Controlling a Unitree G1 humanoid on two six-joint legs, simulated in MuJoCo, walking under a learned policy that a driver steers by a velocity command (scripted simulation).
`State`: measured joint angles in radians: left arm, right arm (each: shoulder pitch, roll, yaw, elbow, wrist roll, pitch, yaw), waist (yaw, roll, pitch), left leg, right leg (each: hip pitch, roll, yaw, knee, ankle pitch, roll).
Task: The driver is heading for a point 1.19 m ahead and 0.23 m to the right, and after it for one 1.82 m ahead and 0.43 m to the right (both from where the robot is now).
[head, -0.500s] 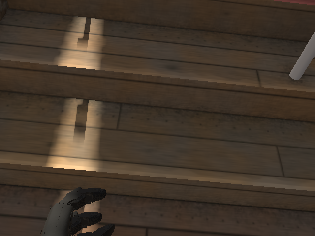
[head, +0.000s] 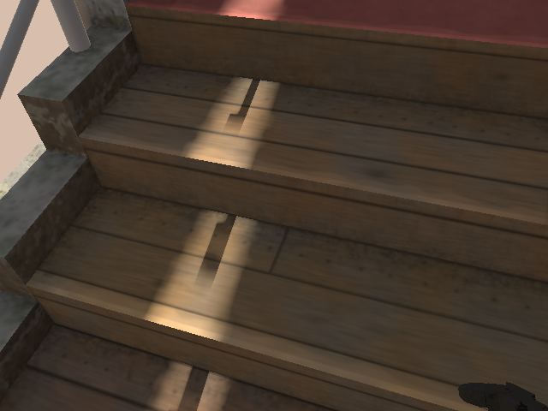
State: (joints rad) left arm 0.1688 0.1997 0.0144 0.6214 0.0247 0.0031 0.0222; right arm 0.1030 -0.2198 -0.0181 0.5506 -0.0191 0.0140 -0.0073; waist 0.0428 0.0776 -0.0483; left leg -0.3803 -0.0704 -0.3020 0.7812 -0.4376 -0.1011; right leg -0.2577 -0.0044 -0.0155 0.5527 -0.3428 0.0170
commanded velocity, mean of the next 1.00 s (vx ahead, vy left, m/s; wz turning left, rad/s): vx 0.18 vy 0.00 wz -0.33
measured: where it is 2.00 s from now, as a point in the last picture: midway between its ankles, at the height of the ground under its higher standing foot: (238, 343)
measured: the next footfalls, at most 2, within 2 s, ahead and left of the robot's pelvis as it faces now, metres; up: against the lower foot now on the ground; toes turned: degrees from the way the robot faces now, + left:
left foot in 0.56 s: +0.08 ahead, +0.13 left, +0.00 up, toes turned -34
right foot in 0.94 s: -0.05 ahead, -0.04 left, +0.00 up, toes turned -21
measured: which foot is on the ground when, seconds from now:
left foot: up 0.00-0.54, down 0.56-0.94, up 0.96-1.00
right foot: down 0.00-0.56, up 0.58-0.92, down 0.94-1.00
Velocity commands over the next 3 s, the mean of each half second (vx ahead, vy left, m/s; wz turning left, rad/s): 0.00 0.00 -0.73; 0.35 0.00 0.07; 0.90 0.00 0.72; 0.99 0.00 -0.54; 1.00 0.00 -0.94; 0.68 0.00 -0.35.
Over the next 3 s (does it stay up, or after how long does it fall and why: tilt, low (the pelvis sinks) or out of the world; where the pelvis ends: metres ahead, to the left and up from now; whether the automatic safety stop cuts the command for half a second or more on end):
stays up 1.18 -0.20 0.67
